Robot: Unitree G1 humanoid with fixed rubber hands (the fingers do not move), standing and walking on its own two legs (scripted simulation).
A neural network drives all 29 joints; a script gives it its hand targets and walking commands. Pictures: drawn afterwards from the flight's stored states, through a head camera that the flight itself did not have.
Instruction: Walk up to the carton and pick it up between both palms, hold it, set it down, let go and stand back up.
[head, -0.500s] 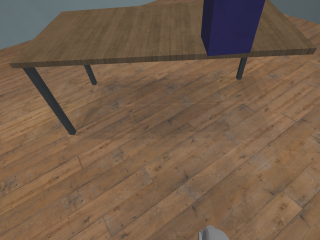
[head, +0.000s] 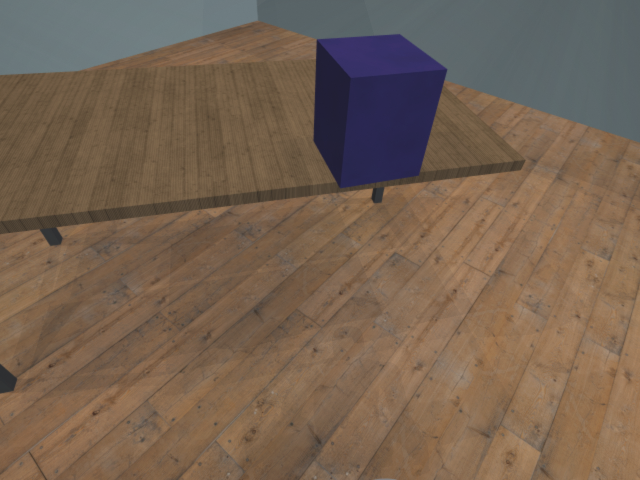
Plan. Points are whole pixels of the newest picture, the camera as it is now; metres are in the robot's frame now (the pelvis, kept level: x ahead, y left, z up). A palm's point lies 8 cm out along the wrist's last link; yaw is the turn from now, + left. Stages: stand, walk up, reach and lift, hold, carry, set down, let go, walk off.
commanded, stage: walk up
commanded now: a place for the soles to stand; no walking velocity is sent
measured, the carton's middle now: (370, 110) +0.86 -0.11 +0.07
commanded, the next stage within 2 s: none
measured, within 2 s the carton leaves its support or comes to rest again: neither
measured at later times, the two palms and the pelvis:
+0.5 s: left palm (256, 352) +0.35 +0.11 -0.11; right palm out of the picture +0.13 -0.31 -0.14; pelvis +0.21 -0.08 +0.00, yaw -12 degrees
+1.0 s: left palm (245, 321) +0.42 +0.14 -0.13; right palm (506, 328) +0.40 -0.33 -0.11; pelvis +0.38 -0.10 +0.01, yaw -10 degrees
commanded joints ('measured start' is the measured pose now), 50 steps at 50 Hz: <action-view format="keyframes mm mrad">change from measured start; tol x32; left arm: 1 47 16 9 -47 -6 -33 -13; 50 -33 16 -23 -51 -40 7 43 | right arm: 1 72 -162 -44 -24 -35 -61 -13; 50 -127 -151 -24 -67 -10 10 -28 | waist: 1 -7 199 108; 19 114 -228 -251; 50 -9 229 33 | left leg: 1 169 287 -391 -577 -121 80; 4 249 260 -195 -493 316 72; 14 178 294 69 -486 259 118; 17 168 204 99 -32 449 76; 19 -192 -20 19 497 -243 -20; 22 -260 18 -187 597 -133 12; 34 -235 13 -156 126 38 -11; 42 414 135 -344 -244 566 100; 44 405 376 -735 -375 513 318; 50 19 201 -283 -345 727 193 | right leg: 1 -287 -81 29 -37 165 32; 10 -247 -61 -133 -416 434 1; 17 354 12 -159 -663 335 -48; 19 732 -319 461 -756 359 -181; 21 422 -393 605 -1034 -104 -183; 35 114 -265 74 -1070 -22 -129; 40 91 -182 -106 -702 526 -100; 43 -120 -8 -124 -166 -172 30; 50 83 -90 -57 -322 -19 50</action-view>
